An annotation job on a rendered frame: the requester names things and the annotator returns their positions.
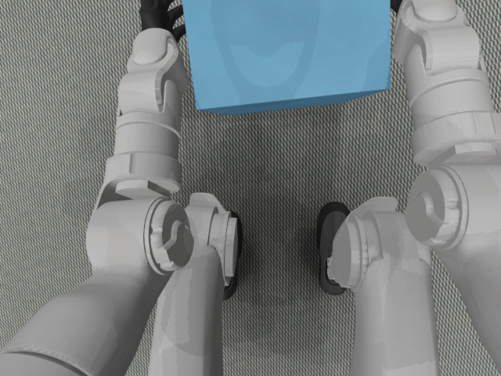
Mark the right robot foot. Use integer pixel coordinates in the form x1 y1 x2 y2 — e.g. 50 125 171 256
316 202 350 295

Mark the robot right thigh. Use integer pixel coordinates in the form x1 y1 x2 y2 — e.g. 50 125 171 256
338 211 440 376

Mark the left robot upper arm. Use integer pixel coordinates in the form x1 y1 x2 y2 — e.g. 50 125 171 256
0 197 194 376

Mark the carton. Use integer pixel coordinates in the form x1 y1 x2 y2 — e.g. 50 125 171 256
182 0 391 115

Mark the robot right forearm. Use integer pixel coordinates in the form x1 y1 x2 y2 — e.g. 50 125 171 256
391 0 501 169

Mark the left robot hand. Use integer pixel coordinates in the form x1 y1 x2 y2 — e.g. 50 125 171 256
139 0 186 43

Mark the robot left forearm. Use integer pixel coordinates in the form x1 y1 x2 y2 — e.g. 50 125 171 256
85 28 190 254

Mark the right robot upper arm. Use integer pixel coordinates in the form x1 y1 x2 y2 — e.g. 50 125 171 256
405 164 501 374

